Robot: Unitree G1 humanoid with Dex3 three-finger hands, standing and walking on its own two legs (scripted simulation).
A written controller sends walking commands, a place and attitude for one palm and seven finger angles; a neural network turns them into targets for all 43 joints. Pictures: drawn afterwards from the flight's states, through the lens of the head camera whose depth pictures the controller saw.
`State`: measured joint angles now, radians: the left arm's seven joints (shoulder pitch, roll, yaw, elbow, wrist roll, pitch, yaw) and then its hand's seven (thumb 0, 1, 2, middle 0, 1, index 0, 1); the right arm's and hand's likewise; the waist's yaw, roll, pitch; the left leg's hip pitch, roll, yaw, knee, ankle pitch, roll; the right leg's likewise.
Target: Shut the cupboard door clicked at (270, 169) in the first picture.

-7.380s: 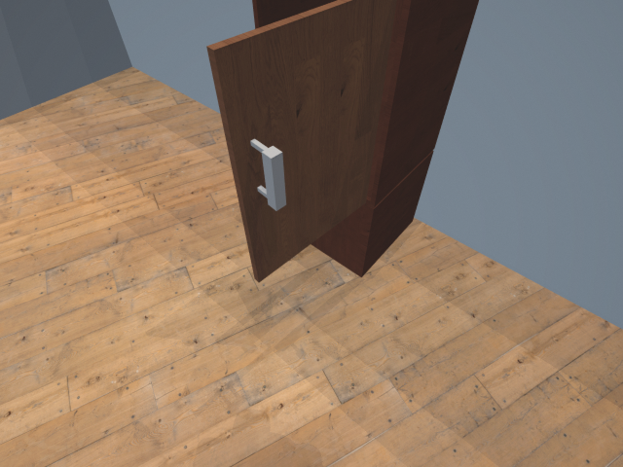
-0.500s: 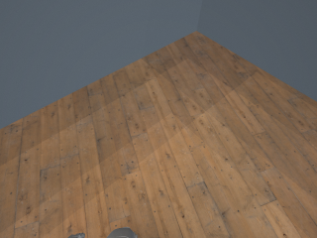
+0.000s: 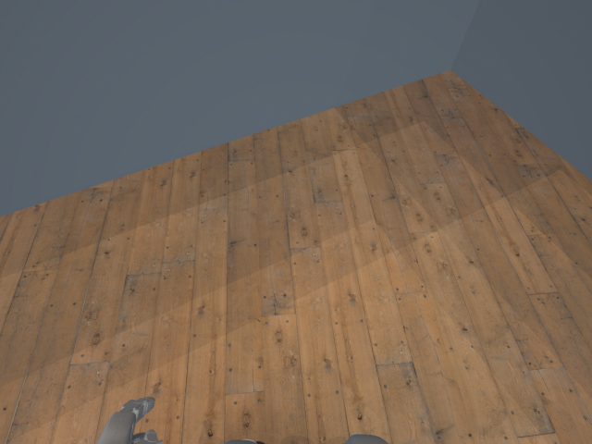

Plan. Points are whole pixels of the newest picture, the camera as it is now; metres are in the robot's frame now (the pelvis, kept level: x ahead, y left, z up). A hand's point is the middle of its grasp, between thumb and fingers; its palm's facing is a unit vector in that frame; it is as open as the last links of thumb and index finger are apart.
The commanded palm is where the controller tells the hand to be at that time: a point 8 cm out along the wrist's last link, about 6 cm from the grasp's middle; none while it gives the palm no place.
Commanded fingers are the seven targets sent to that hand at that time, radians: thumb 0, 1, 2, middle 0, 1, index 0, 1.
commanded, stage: walk to a spot facing it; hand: left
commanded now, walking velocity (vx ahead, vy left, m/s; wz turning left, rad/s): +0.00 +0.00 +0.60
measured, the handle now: out of the picture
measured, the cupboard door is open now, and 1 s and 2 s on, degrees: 84 84 84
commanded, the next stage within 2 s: none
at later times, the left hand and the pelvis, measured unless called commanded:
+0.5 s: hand out of the picture -0.02 +0.20 -0.20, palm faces +0.36 -0.90 -0.24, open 7.4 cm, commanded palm none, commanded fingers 0.00 0.90 0.90 -0.20 -0.30 -0.20 -0.30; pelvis +0.01 +0.00 -0.02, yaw +20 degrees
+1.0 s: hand out of the picture +0.05 +0.21 -0.16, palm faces +0.54 -0.80 -0.26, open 7.4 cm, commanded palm none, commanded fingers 0.00 0.90 0.90 -0.20 -0.30 -0.20 -0.30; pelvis +0.05 -0.03 -0.01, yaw +35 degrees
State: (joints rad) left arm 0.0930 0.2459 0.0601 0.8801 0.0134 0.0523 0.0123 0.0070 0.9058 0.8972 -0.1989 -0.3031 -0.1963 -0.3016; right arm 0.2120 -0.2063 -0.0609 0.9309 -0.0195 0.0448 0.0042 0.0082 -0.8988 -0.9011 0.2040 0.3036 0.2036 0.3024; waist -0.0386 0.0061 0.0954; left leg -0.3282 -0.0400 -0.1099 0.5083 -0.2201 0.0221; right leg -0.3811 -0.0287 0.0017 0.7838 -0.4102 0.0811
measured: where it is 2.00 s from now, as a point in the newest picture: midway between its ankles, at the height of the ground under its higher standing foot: (210, 408)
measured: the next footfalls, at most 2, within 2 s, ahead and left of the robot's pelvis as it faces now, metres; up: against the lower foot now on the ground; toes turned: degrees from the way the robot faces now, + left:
right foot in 0.06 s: +0.02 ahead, -0.14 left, +0.00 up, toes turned +2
left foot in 0.48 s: +0.03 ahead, +0.10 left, +0.00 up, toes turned +25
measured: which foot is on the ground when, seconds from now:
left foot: down 0.00-0.06, up 0.08-0.46, down 0.48-0.98, up 1.00-1.00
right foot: up 0.00-0.04, down 0.06-0.48, up 0.50-0.96, down 0.98-1.00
